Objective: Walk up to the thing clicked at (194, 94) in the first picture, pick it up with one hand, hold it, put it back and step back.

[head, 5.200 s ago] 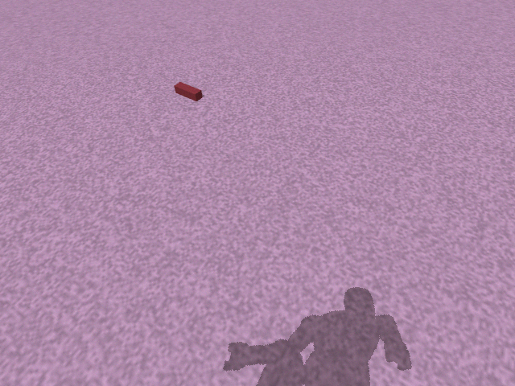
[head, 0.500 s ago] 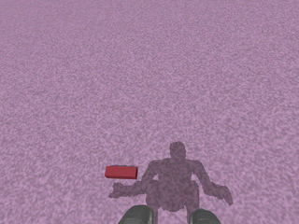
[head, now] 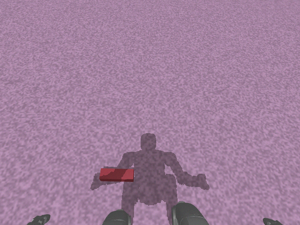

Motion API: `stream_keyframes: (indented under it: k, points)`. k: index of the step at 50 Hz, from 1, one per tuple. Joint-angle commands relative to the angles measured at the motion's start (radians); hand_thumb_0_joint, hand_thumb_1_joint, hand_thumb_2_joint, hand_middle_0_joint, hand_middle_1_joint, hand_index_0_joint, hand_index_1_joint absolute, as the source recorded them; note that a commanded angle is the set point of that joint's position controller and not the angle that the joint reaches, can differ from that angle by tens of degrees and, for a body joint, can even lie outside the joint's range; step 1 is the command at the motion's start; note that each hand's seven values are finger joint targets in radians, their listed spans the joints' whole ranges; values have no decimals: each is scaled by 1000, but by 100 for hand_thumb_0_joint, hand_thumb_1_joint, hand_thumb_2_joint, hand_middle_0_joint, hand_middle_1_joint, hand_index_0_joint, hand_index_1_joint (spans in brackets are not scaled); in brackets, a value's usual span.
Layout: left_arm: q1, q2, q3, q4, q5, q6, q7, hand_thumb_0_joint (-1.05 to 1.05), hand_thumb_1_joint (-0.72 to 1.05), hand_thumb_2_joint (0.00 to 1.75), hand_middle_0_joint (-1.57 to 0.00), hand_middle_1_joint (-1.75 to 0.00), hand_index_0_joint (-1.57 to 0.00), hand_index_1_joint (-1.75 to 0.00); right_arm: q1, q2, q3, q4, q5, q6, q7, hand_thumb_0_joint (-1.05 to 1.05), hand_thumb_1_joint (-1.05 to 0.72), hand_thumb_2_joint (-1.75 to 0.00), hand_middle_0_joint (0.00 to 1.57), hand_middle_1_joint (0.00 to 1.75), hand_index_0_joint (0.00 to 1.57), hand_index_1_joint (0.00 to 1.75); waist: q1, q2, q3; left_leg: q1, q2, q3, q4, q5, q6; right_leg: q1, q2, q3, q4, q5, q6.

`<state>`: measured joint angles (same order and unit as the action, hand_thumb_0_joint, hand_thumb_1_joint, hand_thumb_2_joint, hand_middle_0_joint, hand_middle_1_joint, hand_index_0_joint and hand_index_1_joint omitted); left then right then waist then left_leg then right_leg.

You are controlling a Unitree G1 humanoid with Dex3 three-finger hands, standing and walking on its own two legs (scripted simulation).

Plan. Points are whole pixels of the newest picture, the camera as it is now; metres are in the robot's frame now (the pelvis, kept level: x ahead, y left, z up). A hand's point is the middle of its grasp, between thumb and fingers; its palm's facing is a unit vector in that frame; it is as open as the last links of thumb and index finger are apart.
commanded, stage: walk up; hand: left
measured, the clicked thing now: (117, 175) +0.42 +0.20 -0.71
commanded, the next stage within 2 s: stand in 1.44 s
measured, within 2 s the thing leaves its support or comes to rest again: neither
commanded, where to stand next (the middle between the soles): +0.03 -0.07 m, yaw +0 degrees
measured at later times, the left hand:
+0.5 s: hand out of the picture +0.12 +0.20 -0.13, palm faces -0.03 -0.94 -0.34, open 7.4 cm
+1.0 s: hand out of the picture +0.10 +0.21 -0.11, palm faces +0.01 -0.95 -0.30, open 7.4 cm
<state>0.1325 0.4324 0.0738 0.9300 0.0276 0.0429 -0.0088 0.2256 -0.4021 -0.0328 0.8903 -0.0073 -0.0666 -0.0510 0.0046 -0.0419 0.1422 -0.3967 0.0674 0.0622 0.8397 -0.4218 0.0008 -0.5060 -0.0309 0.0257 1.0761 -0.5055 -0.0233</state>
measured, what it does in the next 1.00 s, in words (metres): steps on the spot: right foot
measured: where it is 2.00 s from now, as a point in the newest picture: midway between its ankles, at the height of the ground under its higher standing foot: outside the picture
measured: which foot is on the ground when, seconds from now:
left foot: down 0.00-1.00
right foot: up 0.00-0.12, down 0.14-1.00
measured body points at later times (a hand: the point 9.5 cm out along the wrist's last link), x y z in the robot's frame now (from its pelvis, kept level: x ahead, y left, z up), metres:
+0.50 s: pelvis +0.00 -0.05 +0.02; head +0.02 -0.05 +0.46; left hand +0.12 +0.25 -0.10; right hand +0.06 -0.36 -0.11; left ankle +0.02 +0.09 -0.70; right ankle +0.02 -0.17 -0.70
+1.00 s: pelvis +0.00 -0.04 +0.04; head +0.01 -0.03 +0.49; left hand +0.10 +0.26 -0.09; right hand +0.10 -0.35 -0.08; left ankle +0.02 +0.10 -0.70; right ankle +0.02 -0.17 -0.70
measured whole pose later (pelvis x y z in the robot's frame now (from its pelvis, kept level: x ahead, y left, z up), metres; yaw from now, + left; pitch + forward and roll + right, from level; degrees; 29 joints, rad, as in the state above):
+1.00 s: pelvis +0.00 -0.04 +0.04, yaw +0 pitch -2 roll +0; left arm 0.03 0.35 0.03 1.15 0.00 0.02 -0.03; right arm 0.07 -0.36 0.01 1.15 0.00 -0.04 -0.01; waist 0.01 -0.01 0.05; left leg -0.17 0.03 0.01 0.39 -0.19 -0.02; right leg -0.17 -0.04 -0.03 0.39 -0.19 0.02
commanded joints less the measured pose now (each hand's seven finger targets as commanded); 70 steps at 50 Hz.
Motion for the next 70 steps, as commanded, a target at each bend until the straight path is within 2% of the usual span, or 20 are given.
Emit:
stream_keyframes:
  k: [1,3,6,7,8,9,10,14,15,16,17,18,19,22,26,36,42,53,59,70]
  points:
    - [-16,171,54,-98,-7,-15,0,0,90,90,-20,-30,-20,-30,99,-324,-97,-46,-5,-18,-39,0,-90,-90,20,30,20,30,-36,197,-215,294,272,-314,-190,821,218,-96,-42,12,-52,4,-2]
    - [-7,160,52,-95,-12,-19,-4,0,90,90,-20,-30,-20,-30,57,-325,-90,-58,-5,-13,-35,0,-90,-90,20,30,20,30,-24,226,-223,224,258,-273,-172,791,208,4,-33,-22,-152,35,-4]
    - [78,184,64,-48,-8,-39,-1,0,90,90,-20,-30,-20,-30,-9,-277,-61,-70,6,2,-17,0,-90,-90,20,30,20,30,44,154,-239,3,142,-123,-37,532,93,302,10,-43,-450,304,-38]
    - [92,256,81,-51,4,-49,4,0,90,90,-20,-30,-20,-30,13,-228,-44,-77,12,5,-12,0,-90,-90,20,30,20,30,46,-26,-258,-137,59,-48,113,359,35,402,-124,186,-501,402,-85]
    - [39,293,78,-77,-11,-46,6,0,90,90,-20,-30,-20,-30,-29,-207,-38,-79,20,8,-22,0,-90,-90,20,30,20,30,39,-117,-276,-148,-37,9,143,-49,12,342,-291,395,-553,481,-234]
    - [6,283,71,-85,-10,-46,3,0,90,90,-20,-30,-20,-30,-48,-238,-50,-54,15,13,-27,0,-90,-90,20,30,20,30,37,-116,-245,-122,-16,-40,186,-212,10,286,-319,413,-560,493,-276]
    - [-9,244,59,-81,-13,-46,5,0,90,90,-20,-30,-20,-30,-41,-243,-47,-31,16,13,-19,0,-90,-90,20,30,20,30,25,-73,-213,-136,-13,-62,173,-227,11,295,-268,324,-534,498,-250]
    - [-107,207,31,-79,-19,-44,11,0,90,90,-20,-30,-20,-30,80,-216,-33,67,14,-8,-1,0,-90,-90,20,30,20,30,-46,-119,-191,103,-32,-15,-182,144,23,163,-159,141,-426,508,-134]
    - [-113,179,21,-79,-28,-41,9,0,90,90,-20,-30,-20,-30,73,-231,-37,73,0,-11,0,0,-90,-90,20,30,20,30,-46,-63,-188,155,2,-88,-243,211,37,102,-136,126,-387,428,-100]
    - [-106,149,12,-74,-33,-36,4,0,90,90,-20,-30,-20,-30,7,-280,-42,52,-9,-17,3,0,-90,-90,20,30,20,30,-23,56,-167,105,122,-326,-337,119,97,70,-68,78,-337,301,-37]
    - [-88,168,21,-40,-34,-34,7,0,90,90,-20,-30,-20,-30,-48,-318,-44,48,-1,-15,12,0,-90,-90,20,30,20,30,7,110,-157,15,199,-399,-361,81,163,163,-21,13,-311,145,-25]
    - [-66,162,18,-22,-28,-39,8,0,90,90,-20,-30,-20,-30,-89,-306,-36,47,-3,-14,16,0,-90,-90,20,30,20,30,29,105,-153,6,194,-368,-349,103,156,207,-28,24,-377,123,-28]
    - [-70,157,18,-7,-24,-47,5,0,90,90,-20,-30,-20,-30,-102,-275,-25,56,-3,-12,17,0,-90,-90,20,30,20,30,32,77,-158,-27,137,-287,-327,129,112,263,-43,52,-435,171,-36]
    - [-118,189,17,12,-28,-60,-1,0,90,90,-20,-30,-20,-30,-88,-223,-8,93,6,0,22,0,-90,-90,20,30,20,30,-14,17,-138,61,-2,-103,-258,124,22,201,-150,193,-602,197,-86]
    - [-156,161,0,49,-30,-61,0,0,90,90,-20,-30,-20,-30,-112,-200,-2,131,6,3,31,0,-90,-90,20,30,20,30,-12,-14,-171,171,18,-118,-331,203,32,200,-118,116,-645,226,-42]
    - [-183,131,-8,120,-33,-52,-6,0,90,90,-20,-30,-20,-30,-165,-184,10,193,1,6,35,0,-90,-90,20,30,20,30,-4,-11,-174,218,43,-118,-464,260,13,284,-111,75,-741,243,-10]
    - [-170,126,-6,146,-32,-49,-8,0,90,90,-20,-30,-20,-30,-187,-185,8,204,1,2,33,0,-90,-90,20,30,20,30,3,27,-199,223,62,-125,-504,344,11,365,-105,42,-739,365,-3]
    - [-153,116,-11,165,-27,-43,-10,0,90,90,-20,-30,-20,-30,-210,-183,1,200,-2,6,33,0,-90,-90,20,30,20,30,2,67,-175,195,74,-153,-571,267,9,393,-101,25,-759,352,10]
    - [-140,119,-9,170,-24,-48,-7,0,90,90,-20,-30,-20,-30,-205,-180,-5,200,-1,7,32,0,-90,-90,20,30,20,30,-4,42,-216,253,73,-134,-541,391,9,411,-109,20,-767,421,12]
    - [-119,114,-8,171,-23,-48,-3,0,90,90,-20,-30,-20,-30,-210,-167,-7,196,0,15,34,0,-90,-90,20,30,20,30,-1,34,-202,264,66,-133,-544,391,8,409,-110,15,-780,424,18]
